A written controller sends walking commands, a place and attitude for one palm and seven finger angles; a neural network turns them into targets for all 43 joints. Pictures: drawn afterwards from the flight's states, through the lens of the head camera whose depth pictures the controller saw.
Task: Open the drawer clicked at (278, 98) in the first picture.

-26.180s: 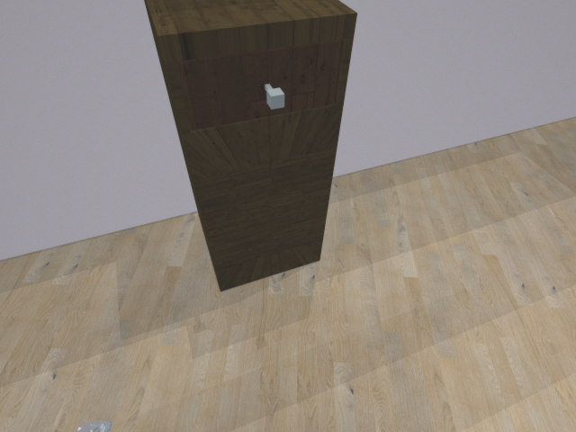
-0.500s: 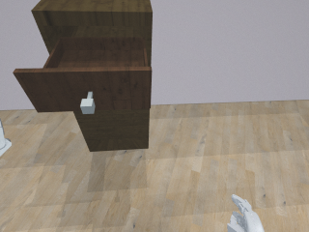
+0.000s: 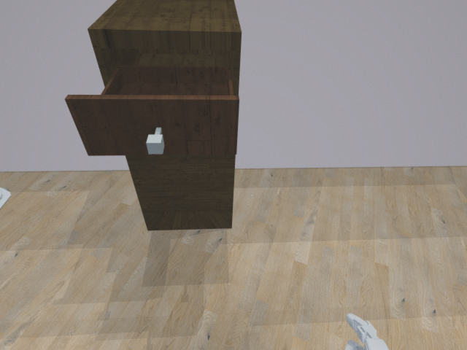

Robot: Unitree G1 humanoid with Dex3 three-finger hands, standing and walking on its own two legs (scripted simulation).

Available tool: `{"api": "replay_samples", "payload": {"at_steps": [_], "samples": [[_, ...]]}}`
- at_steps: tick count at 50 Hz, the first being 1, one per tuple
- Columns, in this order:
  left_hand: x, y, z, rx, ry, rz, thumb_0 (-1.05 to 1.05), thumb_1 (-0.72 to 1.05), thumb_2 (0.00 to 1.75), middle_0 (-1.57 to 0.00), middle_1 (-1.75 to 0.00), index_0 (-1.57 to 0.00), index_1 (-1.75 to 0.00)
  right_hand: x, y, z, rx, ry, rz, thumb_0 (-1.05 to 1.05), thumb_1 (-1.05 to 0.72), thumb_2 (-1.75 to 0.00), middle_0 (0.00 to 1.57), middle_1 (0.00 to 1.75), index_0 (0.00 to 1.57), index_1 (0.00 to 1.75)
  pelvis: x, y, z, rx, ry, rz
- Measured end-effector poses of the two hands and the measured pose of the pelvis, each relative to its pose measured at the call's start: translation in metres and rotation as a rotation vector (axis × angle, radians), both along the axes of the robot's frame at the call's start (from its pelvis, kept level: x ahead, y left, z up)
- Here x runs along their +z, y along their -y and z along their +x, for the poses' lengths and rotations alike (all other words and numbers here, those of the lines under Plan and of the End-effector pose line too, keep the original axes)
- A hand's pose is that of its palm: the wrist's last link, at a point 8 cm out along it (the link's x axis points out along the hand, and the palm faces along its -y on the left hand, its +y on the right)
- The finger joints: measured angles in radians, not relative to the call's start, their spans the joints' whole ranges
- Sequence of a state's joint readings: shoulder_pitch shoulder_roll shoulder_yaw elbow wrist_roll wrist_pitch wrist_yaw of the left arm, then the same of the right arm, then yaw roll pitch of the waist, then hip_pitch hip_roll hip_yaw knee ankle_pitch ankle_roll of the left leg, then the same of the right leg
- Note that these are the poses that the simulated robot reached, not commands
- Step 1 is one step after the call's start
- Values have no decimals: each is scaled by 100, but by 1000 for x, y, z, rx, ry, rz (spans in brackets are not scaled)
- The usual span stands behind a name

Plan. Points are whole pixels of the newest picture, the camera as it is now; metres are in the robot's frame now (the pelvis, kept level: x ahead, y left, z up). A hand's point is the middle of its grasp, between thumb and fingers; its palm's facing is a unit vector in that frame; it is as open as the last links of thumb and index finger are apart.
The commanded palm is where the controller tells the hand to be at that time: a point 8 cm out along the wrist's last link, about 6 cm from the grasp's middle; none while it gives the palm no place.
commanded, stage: stop stepping back and stand still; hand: left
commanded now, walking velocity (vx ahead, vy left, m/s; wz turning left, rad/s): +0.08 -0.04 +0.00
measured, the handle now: (156, 139) +0.55 +0.20 +0.08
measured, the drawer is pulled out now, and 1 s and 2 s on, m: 0.30 0.30 0.30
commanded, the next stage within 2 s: let the arm hang, fingers relaxed in 1.02 s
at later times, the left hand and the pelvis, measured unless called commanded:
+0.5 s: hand (41, 196) +0.22 +0.23 +0.24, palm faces +0.43 -0.77 -0.47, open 7.4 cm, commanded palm +0.15 +0.28 +0.26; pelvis +0.01 +0.00 +0.01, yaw -1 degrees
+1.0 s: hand (4, 213) +0.19 +0.25 +0.25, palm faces +0.43 -0.79 -0.44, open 7.5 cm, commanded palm +0.13 +0.30 +0.26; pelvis -0.01 +0.02 +0.01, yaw -1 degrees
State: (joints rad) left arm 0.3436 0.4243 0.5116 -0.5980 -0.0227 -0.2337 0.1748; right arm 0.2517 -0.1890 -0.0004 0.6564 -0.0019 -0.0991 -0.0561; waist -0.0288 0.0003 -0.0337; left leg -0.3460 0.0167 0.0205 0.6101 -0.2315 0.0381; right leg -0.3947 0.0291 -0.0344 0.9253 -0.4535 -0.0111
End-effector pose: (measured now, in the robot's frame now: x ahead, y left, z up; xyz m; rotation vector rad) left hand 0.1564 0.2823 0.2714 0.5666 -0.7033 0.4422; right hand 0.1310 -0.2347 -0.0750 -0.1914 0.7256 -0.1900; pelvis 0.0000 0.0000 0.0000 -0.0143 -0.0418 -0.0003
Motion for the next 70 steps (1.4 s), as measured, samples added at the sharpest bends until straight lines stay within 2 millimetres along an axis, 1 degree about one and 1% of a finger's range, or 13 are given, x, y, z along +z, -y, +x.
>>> {"api": "replay_samples", "payload": {"at_steps": [7, 11, 15, 20, 26, 31, 42, 56, 59, 61, 63, 66, 70], "samples": [[-14, 32, -2, -29, -165, 55, 2, 88, 90, -20, -30, -21, -30, -11, 0, -7, 28, -22, 70, 1, -90, -90, 21, 30, 21, 30, -1, 17, -3, -18, -34, 24], [-5, 43, -5, -59, -161, 63, 2, 88, 90, -21, -30, -22, -30, -13, 11, -8, 32, -87, 53, 1, -90, -90, 21, 30, 21, 30, 6, 18, 1, -8, -21, 17], [7, 35, 0, -26, -128, 88, 1, 88, 90, -21, -30, -22, -30, -5, 22, -2, 10, -82, 17, 2, -90, -90, 21, 30, 21, 30, 12, 17, 9, -8, -22, 31], [-2, 18, 15, -11, -143, 59, 1, 88, 90, -21, -30, -22, -30, 1, 29, 17, -19, -43, -14, 2, -90, -90, 21, 30, 20, 30, 9, 8, 14, -7, -16, 8], [-18, 15, 24, -58, -237, 36, 2, 88, 90, -21, -30, -21, -30, 20, 16, 34, -11, 31, -11, 2, -91, -90, 20, 30, 20, 30, 11, 0, 14, -25, -23, 5], [-13, 14, 15, -96, -222, 65, 2, 88, 90, -21, -30, -22, -30, 26, -3, 39, 23, 51, -7, 1, -90, -90, 20, 30, 20, 30, 12, -5, 11, -23, -33, -2], [-10, -8, 0, -31, -189, 6, 1, 88, 90, -21, -30, -21, -30, 16, -32, 24, 64, 9, 33, 1, -90, -90, 21, 30, 21, 30, 14, -17, 0, -18, -32, -9], [-12, -9, -7, -55, -203, 17, 2, 88, 90, -21, -30, -21, -30, 14, -23, -2, 20, -17, 1, 1, -90, -90, 21, 30, 21, 30, 15, -22, -9, -19, -31, -13], [-66, -20, 17, -57, -404, -49, 1, 89, 90, -20, -30, -21, -30, -3, -15, -2, 64, -38, 19, 1, -90, -90, 21, 30, 21, 30, 10, -26, -14, -6, -50, -8], [-138, -30, 32, -9, -701, -163, 0, 89, 90, -20, -30, -20, -30, -19, -7, -6, 70, -96, 24, 1, -90, -90, 21, 30, 21, 30, 5, -27, -20, -5, -50, 2], [-217, -30, 27, 43, -1022, -272, 0, 90, 90, -20, -30, -20, -29, -31, 2, -15, 52, -142, 27, 1, -90, -90, 21, 30, 21, 30, 1, -27, -25, -10, -41, 11], [-315, -9, -18, 82, -1441, -406, 1, 90, 90, -19, -30, -20, -29, -39, 12, -40, 4, -218, 25, 1, -90, -90, 21, 30, 21, 30, 0, -22, -30, -13, -26, 14], [-396, 39, -101, 76, -1819, -591, 2, 91, 90, -20, -30, -20, -29, -46, 18, -94, -54, -402, -6, 1, -91, -90, 20, 30, 20, 30, -1, -18, -30, -8, -5, -1]]}}
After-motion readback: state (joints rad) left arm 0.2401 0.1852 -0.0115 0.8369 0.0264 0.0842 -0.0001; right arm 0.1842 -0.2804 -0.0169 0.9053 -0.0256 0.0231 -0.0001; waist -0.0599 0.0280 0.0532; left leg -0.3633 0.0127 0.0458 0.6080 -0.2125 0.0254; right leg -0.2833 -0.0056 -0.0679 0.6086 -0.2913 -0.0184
